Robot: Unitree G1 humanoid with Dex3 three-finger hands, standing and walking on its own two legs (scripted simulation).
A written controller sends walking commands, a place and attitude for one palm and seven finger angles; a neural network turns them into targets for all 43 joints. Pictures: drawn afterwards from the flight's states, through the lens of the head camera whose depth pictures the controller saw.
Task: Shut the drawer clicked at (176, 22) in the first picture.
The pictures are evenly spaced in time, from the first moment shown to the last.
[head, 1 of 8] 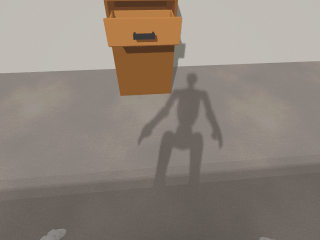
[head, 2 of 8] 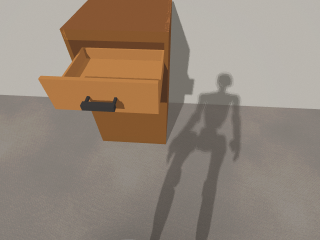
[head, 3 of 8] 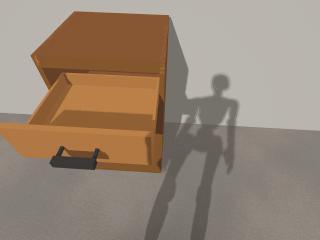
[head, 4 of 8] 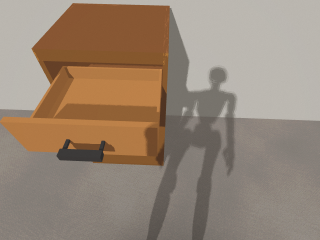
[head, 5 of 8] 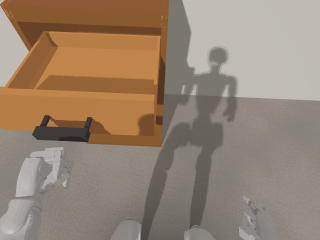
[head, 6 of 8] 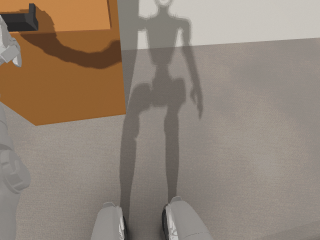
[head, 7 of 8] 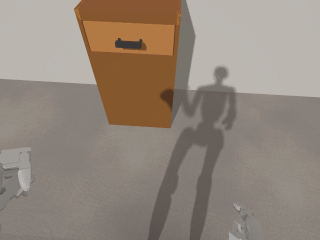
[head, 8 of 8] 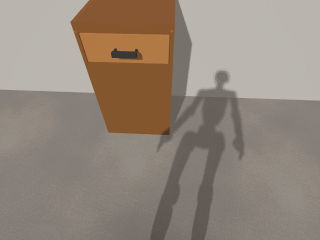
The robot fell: no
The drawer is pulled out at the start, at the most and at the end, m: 0.30 0.30 0.00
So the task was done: yes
